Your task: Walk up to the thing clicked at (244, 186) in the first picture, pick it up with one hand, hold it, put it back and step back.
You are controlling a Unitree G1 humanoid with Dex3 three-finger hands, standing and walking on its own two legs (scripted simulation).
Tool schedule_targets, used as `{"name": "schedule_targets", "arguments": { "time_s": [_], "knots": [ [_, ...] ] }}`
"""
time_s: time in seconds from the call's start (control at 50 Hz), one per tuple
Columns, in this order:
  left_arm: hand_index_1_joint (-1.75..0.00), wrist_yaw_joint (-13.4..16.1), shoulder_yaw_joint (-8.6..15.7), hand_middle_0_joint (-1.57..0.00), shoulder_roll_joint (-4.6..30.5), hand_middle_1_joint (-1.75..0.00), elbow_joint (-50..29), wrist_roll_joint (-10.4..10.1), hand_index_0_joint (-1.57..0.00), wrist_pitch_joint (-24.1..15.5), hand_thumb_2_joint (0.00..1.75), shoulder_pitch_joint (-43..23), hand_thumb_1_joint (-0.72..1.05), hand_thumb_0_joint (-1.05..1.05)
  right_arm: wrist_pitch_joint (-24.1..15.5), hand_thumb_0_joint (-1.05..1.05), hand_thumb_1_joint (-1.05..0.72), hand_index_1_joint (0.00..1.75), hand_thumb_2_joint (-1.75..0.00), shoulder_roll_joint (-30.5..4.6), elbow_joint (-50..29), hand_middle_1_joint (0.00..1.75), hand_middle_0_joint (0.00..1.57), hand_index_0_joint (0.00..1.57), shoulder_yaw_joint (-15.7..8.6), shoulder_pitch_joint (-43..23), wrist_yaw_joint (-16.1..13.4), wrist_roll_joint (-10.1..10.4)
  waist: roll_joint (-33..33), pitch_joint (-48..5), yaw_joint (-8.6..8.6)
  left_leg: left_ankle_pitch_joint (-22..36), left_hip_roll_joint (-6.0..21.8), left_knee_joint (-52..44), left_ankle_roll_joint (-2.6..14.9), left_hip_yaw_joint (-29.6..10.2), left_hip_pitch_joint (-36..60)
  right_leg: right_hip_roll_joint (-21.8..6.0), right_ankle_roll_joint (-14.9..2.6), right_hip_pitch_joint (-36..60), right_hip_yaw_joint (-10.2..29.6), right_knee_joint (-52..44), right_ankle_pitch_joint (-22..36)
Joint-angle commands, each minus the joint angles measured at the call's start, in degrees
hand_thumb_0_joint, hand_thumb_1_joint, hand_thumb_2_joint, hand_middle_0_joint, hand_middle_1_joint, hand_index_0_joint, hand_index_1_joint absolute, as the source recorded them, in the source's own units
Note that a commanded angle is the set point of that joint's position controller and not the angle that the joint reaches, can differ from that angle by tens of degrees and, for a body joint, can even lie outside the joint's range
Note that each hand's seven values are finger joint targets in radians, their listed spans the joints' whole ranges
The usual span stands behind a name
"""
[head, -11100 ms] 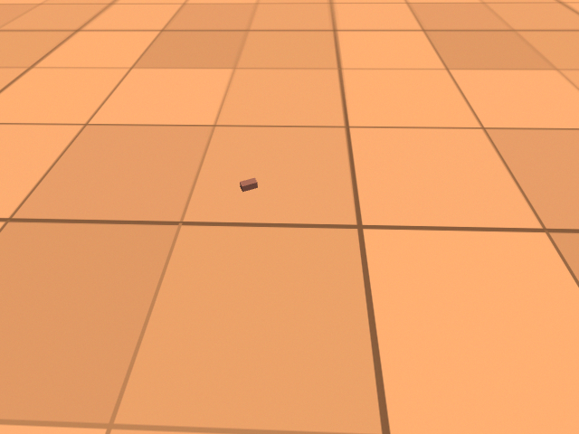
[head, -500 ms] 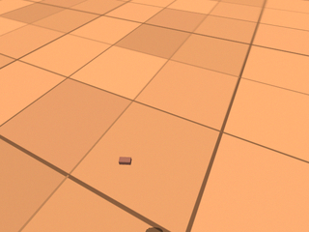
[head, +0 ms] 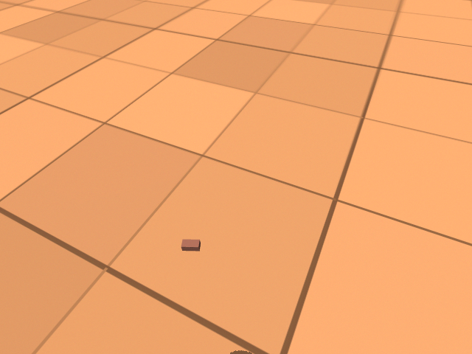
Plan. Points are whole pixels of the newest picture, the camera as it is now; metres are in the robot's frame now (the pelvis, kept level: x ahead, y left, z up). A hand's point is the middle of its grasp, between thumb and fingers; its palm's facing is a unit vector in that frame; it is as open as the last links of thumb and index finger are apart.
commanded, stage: stand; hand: left
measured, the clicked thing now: (191, 245) +0.77 +0.29 -0.76
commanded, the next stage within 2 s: walk up in 0.58 s
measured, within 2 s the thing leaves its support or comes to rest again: neither
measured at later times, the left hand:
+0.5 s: hand out of the picture +0.06 +0.25 -0.16, palm faces -0.04 -0.94 -0.34, open 7.4 cm
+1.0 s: hand out of the picture +0.10 +0.26 -0.14, palm faces +0.00 -0.91 -0.41, open 7.4 cm
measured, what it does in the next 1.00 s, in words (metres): lifts its left foot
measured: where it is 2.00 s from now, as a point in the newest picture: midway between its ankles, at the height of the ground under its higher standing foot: (242, 333)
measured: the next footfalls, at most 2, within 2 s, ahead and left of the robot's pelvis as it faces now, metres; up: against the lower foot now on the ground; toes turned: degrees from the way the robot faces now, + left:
left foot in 1.20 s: +0.33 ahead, +0.12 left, +0.00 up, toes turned +3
right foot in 1.64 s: +0.41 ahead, -0.10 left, +0.00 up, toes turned -3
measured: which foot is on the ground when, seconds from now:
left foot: down 0.00-0.82, up 0.84-1.00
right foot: down 0.00-1.00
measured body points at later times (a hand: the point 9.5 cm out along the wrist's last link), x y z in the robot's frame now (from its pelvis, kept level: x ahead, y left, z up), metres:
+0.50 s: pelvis -0.01 +0.00 +0.00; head +0.00 +0.00 +0.45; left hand +0.06 +0.30 -0.13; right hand +0.04 -0.31 -0.14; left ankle +0.01 +0.13 -0.75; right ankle +0.00 -0.13 -0.75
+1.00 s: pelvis +0.08 -0.02 +0.00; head +0.09 -0.05 +0.44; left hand +0.10 +0.30 -0.11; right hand +0.14 -0.35 -0.14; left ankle +0.11 +0.12 -0.69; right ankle +0.03 -0.13 -0.75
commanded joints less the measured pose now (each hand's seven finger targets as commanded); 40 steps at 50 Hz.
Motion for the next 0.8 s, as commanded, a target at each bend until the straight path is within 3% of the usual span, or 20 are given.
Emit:
{"name": "schedule_targets", "arguments": {
  "time_s": [0.0,0.12,0.18,0.26,0.38,0.5,0.54,0.56,0.58,0.6,0.62,0.64,0.66,0.68,0.7,0.72,0.74,0.76,0.78],
  "knots": [
    [-0.3,1.07,2.75,-0.2,12.92,-0.3,-3.03,0.26,-0.2,-1.25,0.9,-2.71,0.9,0.0,-1.18,0.0,-0.9,0.3,-0.9,-11.91,-3.21,0.3,0.2,0.2,-1.98,-2.8,-0.67,-0.19,-1.24,-4.42,0.09,0.8,5.51,-3.17,1.66,-4.79,1.9,-5.99,-2.05,-3.52,4.63,-5.35,2.94],
    [-0.3,0.88,3.05,-0.2,13.28,-0.3,-2.84,0.44,-0.2,-1.12,0.9,-2.14,0.9,0.0,-1.21,0.0,-0.9,0.3,-0.9,-11.89,-2.78,0.3,0.2,0.2,-1.88,-0.99,-0.52,-0.42,-0.89,-2.61,0.06,-3.8,5.43,-4.44,1.73,-5.23,-0.65,-5.7,-2.19,-4.67,4.96,-6.2,-3.13],
    [-0.3,0.74,3.07,-0.2,13.14,-0.3,-3.09,0.33,-0.2,-1.23,0.9,-1.55,0.9,0.0,-1.37,0.0,-0.9,0.3,-0.9,-12.06,-2.94,0.3,0.2,0.2,-1.87,-1.26,-0.44,-0.39,-0.68,-3.99,0.46,-2.13,5.66,-3.95,1.96,-5.28,0.26,-5.84,-2.33,-4.33,5.05,-5.8,-1.54],
    [-0.3,0.67,3.13,-0.2,13.4,-0.3,-3.22,0.37,-0.2,-1.05,0.9,-1.7,0.9,0.0,-1.29,0.0,-0.9,0.3,-0.9,-12.23,-2.68,0.3,0.2,0.2,-1.88,0.02,-0.48,-0.51,-0.85,-3.07,0.2,-4.58,5.41,-3.87,1.99,-5.41,-1.02,-5.87,-2.45,-5.39,5.66,-6.33,-5.72],
    [-0.3,0.53,2.99,-0.2,13.2,-0.3,-3.44,0.27,-0.2,-1.03,0.9,-1.04,0.9,0.0,-1.38,0.0,-0.9,0.3,-0.9,-12.58,-2.57,0.3,0.2,0.2,-1.81,0.63,-0.56,-0.48,-0.38,-3.99,0.25,-2.93,5.6,-3.73,1.98,-5.62,-1.38,-5.6,-2.35,-4.62,5.33,-5.42,-2.93],
    [-0.3,0.68,2.64,-0.2,12.99,-0.3,-3.45,0.1,-0.2,-1.26,0.9,-0.07,0.9,0.0,-1.55,0.0,-0.9,0.3,-0.9,-12.86,-2.52,0.3,0.2,0.2,-1.54,0.86,-0.69,-0.29,-0.14,-6.3,0.21,3.63,5.97,-2.55,2.2,-5.3,0.53,-6.02,-2.26,-2.69,4.73,-3.79,5.54],
    [-0.3,0.71,2.73,-0.2,13.18,-0.3,-3.43,0.0,-0.2,-1.04,0.9,-0.45,0.9,0.0,-1.55,0.0,-0.9,0.3,-0.9,-12.38,-2.41,0.3,0.2,0.2,-1.18,1.37,-0.84,-0.33,-0.14,-5.43,0.13,2.66,6.02,-3.33,2.07,-5.31,-0.9,-5.97,-2.26,-2.29,4.59,-3.49,4.63],
    [-0.3,-0.37,5.54,-0.2,16.73,-0.3,-5.65,0.71,-0.2,-1.46,0.9,3.6,0.9,0.0,-1.97,0.0,-0.9,0.3,-0.9,-16.53,-5.3,0.3,0.2,0.2,-3.95,5.41,0.4,-1.26,0.73,-10.29,0.38,-24.26,3.53,0.4,5.41,-4.88,0.6,-2.09,-4.78,-1.86,3.82,0.13,-21.17],
    [-0.3,-0.78,5.9,-0.2,16.69,-0.3,-5.35,1.35,-0.2,-1.39,0.9,4.49,0.9,0.0,-1.84,0.0,-0.9,0.3,-0.9,-17.5,-5.09,0.3,0.2,0.2,-4.66,6.33,0.82,-1.84,2.54,-6.48,0.46,-34.12,4.69,-0.28,6.42,-7.81,-2.74,-2.44,-5.59,-6.98,5.13,2.35,-29.36],
    [-0.3,-1.04,6.1,-0.2,16.06,-0.3,-5.72,1.55,-0.2,-1.26,0.9,3.84,0.9,0.0,-1.6,0.0,-0.9,0.3,-0.9,-17.51,-5.61,0.3,0.2,0.2,-4.88,5.87,0.97,-2.0,3.31,-2.32,0.36,-37.52,5.68,-1.82,6.97,-9.72,-4.65,-1.72,-5.31,-11.72,4.38,3.95,-30.89],
    [-0.3,-1.34,5.98,-0.2,14.99,-0.3,-6.89,1.56,-0.2,-1.2,0.9,2.6,0.9,0.0,-1.46,0.0,-0.9,0.3,-0.9,-17.03,-6.23,0.3,0.2,0.2,-4.96,5.89,1.13,-1.96,4.61,1.39,-0.08,-38.44,6.81,-4.19,7.73,-11.66,-5.55,-0.47,-4.62,-16.13,2.87,7.09,-29.19],
    [-0.3,-1.43,5.94,-0.2,13.56,-0.3,-7.75,1.49,-0.2,-1.25,0.9,2.15,0.9,0.0,-1.67,0.0,-0.9,0.3,-0.9,-16.99,-7.03,0.3,0.2,0.2,-5.52,6.15,1.1,-2.15,6.46,3.45,-0.69,-35.19,10.46,-7.11,9.43,-15.08,-3.31,0.92,-4.06,-19.28,-0.18,12.03,-21.46],
    [-0.3,-1.4,6.09,-0.2,12.9,-0.3,-8.17,1.48,-0.2,-1.38,0.9,2.26,0.9,0.0,-2.07,0.0,-0.9,0.3,-0.9,-18.11,-7.54,0.3,0.2,0.2,-6.35,6.02,0.95,-2.12,8.26,4.5,-0.67,-28.51,14.68,-9.2,11.82,-18.52,-1.22,1.31,-3.07,-20.72,-3.41,18.88,-12.32],
    [-0.3,-1.36,6.04,-0.2,12.7,-0.3,-9.26,1.36,-0.2,-1.71,0.9,1.68,0.9,0.0,-2.37,0.0,-0.9,0.3,-0.9,-18.65,-8.32,0.3,0.2,0.2,-7.07,6.54,0.89,-2.31,6.34,4.27,-1.36,-18.2,16.63,-7.79,13.92,-19.42,3.85,-0.9,-2.95,-23.5,-2.43,15.06,-12.31],
    [-0.3,-1.28,5.96,-0.2,12.77,-0.3,-9.48,1.26,-0.2,-2.24,0.9,2.48,0.9,0.0,-2.38,0.0,-0.9,0.3,-0.9,-18.62,-9.04,0.3,0.2,0.2,-7.02,6.73,0.97,-1.95,6.06,2.15,-1.12,-12.81,16.85,-6.22,14.61,-18.95,5.71,-1.67,-2.59,-22.33,-2.06,13.62,-11.4],
    [-0.3,-1.34,5.96,-0.2,12.52,-0.3,-9.27,1.16,-0.2,-2.73,0.9,4.02,0.9,0.0,-2.16,0.0,-0.9,0.3,-0.9,-17.48,-10.05,0.3,0.2,0.2,-6.87,6.47,1.26,-1.65,5.65,-1.03,-0.61,-14.43,15.71,-4.83,13.81,-17.26,4.56,-1.31,-2.69,-17.66,-1.94,10.77,-12.02],
    [-0.3,-1.74,6.38,-0.2,13.08,-0.3,-9.3,1.33,-0.2,-2.66,0.9,5.43,0.9,0.0,-1.89,0.0,-0.9,0.3,-0.9,-17.04,-11.27,0.3,0.2,0.2,-6.82,5.95,1.62,-1.97,6.54,-2.78,-0.54,-21.52,12.37,-4.61,12.12,-13.91,1.08,-0.21,-2.56,-12.61,-2.74,9.35,-12.27],
    [-0.3,-1.89,7.06,-0.2,12.65,-0.3,-8.47,1.38,-0.2,-2.53,0.9,10.06,0.9,0.0,-1.33,0.0,-0.9,0.3,-0.9,-17.96,-12.72,0.3,0.2,0.2,-6.97,2.79,1.98,-2.0,9.1,-2.19,2.45,-26.75,11.26,-2.36,10.78,-10.75,-7.46,0.12,-3.26,-3.13,-4.33,5.33,-10.46],
    [-0.3,-1.43,7.93,-0.2,13.59,-0.3,-5.99,1.54,-0.2,-2.83,0.9,17.14,0.9,0.0,-0.74,0.0,-0.9,0.3,-0.9,-15.68,-14.09,0.3,0.2,0.2,-6.32,-1.52,2.08,-1.7,6.34,-2.36,6.82,-27.12,7.76,5.66,8.07,-6.68,-17.77,0.89,-3.88,9.52,-3.25,3.84,-7.98]
  ]
}}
